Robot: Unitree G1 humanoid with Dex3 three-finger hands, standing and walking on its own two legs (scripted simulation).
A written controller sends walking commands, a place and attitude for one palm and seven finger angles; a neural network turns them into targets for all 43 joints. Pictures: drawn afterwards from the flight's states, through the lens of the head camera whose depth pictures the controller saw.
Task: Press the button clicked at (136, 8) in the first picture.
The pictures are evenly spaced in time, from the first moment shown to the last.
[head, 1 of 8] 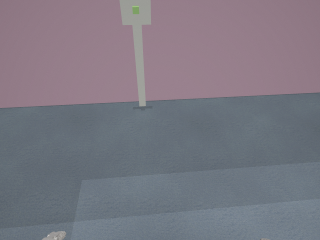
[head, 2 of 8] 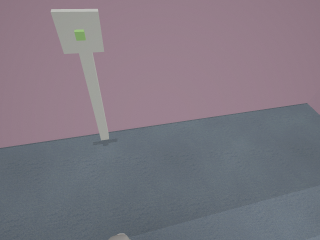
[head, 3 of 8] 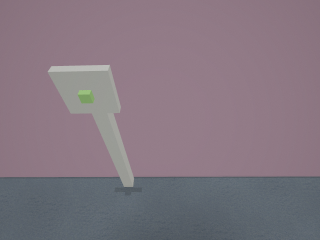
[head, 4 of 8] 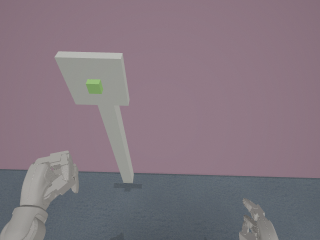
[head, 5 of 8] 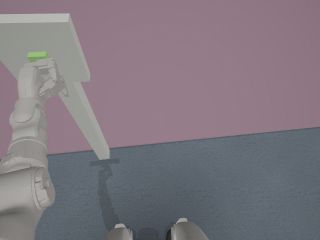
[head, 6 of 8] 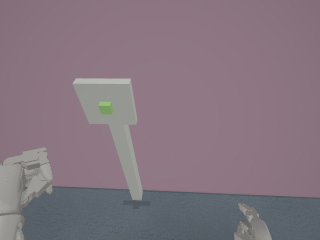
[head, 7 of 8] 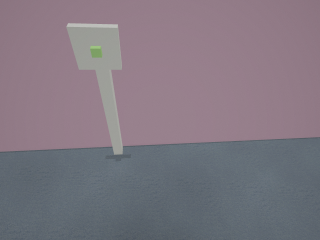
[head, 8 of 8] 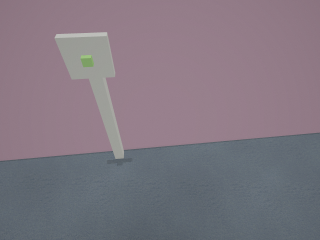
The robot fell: no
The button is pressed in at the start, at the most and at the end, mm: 0 9 0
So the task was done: yes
